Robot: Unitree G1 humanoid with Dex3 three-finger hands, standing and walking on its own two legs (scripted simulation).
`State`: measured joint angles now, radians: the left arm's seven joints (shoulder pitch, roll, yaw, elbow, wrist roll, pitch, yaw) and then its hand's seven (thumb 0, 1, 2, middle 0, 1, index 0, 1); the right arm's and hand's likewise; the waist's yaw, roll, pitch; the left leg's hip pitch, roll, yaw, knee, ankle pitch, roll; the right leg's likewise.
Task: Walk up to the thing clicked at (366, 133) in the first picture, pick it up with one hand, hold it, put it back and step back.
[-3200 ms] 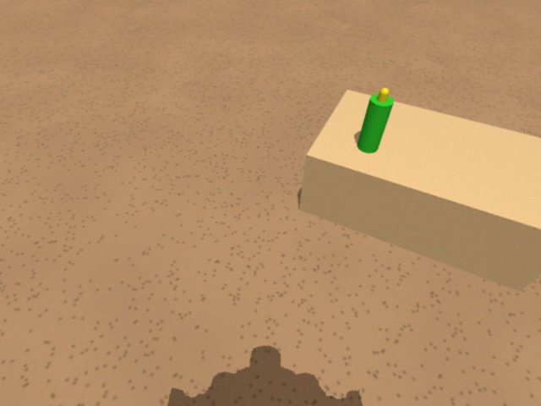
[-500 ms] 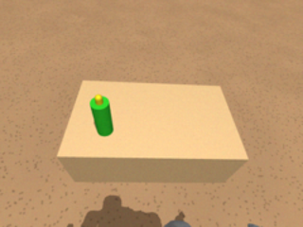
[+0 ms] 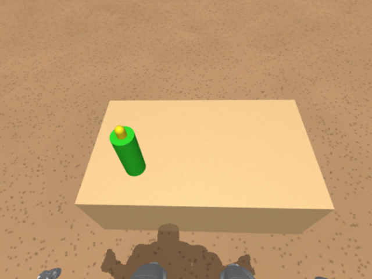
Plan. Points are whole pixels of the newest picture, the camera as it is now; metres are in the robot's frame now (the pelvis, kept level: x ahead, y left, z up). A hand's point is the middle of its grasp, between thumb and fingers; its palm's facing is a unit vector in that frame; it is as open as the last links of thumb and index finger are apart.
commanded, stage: walk up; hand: left
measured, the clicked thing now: (128, 149) +0.58 +0.26 -0.25
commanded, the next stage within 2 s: stand in 1.32 s
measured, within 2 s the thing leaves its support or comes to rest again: neither
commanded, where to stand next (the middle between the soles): +0.08 +0.04 m, yaw +0 degrees
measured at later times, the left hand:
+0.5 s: hand out of the picture +0.08 +0.29 -0.13, palm faces -0.01 -0.93 -0.38, open 7.4 cm
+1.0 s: hand out of the picture +0.12 +0.28 -0.12, palm faces -0.04 -0.93 -0.35, open 7.4 cm
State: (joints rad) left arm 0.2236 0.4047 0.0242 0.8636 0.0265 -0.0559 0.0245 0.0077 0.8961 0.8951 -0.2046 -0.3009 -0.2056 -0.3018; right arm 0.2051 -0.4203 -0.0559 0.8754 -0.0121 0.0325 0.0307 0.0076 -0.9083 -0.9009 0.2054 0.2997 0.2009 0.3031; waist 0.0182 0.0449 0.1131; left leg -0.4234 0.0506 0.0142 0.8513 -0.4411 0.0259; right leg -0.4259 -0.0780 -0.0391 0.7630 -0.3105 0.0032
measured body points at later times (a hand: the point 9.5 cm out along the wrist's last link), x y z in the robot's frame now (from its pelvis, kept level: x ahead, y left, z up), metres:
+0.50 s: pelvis +0.01 +0.02 +0.02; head +0.03 +0.02 +0.47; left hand +0.08 +0.33 -0.10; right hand +0.11 -0.27 -0.11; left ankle +0.03 +0.15 -0.71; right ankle +0.04 -0.11 -0.71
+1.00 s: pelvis +0.02 +0.03 +0.04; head +0.03 +0.03 +0.49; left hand +0.12 +0.33 -0.09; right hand +0.09 -0.28 -0.10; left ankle +0.03 +0.15 -0.71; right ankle +0.04 -0.11 -0.71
